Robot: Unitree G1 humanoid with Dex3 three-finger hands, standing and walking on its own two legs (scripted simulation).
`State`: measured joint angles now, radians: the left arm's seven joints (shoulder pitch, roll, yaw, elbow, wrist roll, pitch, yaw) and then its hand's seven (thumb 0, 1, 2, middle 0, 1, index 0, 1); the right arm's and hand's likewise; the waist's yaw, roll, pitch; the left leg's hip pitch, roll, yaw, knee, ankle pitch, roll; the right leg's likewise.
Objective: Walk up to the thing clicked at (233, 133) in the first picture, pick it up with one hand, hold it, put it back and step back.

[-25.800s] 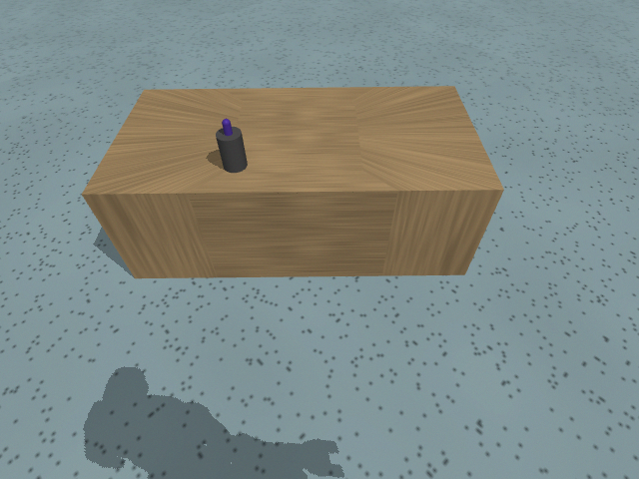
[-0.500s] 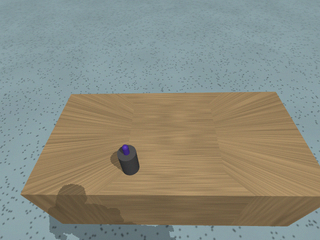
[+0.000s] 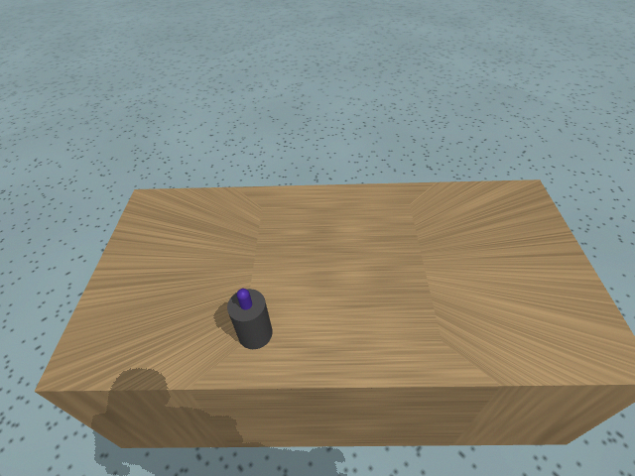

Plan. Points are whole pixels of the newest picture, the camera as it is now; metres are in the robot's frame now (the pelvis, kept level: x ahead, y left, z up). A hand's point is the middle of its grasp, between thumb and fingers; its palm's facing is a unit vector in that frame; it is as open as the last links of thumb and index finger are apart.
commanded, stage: stand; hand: left
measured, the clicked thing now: (249, 313) +0.48 +0.19 -0.25
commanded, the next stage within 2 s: step back in 0.52 s
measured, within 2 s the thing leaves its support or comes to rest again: neither
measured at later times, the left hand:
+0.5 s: hand out of the picture +0.07 +0.25 -0.16, palm faces -0.02 -0.94 -0.34, open 7.4 cm
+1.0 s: hand out of the picture +0.08 +0.32 -0.18, palm faces -0.08 -0.93 -0.36, open 7.4 cm
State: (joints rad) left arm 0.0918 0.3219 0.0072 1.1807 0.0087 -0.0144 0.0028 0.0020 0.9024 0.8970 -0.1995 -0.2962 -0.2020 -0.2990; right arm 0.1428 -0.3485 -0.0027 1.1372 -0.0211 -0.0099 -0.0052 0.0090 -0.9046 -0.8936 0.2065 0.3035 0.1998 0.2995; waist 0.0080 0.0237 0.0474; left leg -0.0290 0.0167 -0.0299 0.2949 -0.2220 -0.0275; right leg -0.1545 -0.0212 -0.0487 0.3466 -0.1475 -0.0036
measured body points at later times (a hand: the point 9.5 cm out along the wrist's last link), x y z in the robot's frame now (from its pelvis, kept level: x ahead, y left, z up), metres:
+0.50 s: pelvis +0.00 +0.00 +0.00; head +0.01 -0.01 +0.45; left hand +0.07 +0.29 -0.13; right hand +0.06 -0.30 -0.14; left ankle -0.04 +0.14 -0.75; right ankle +0.03 -0.11 -0.75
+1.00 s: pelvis -0.08 +0.07 -0.01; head -0.01 +0.09 +0.43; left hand +0.08 +0.37 -0.15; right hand -0.05 -0.26 -0.12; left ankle -0.08 +0.16 -0.75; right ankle -0.09 -0.08 -0.67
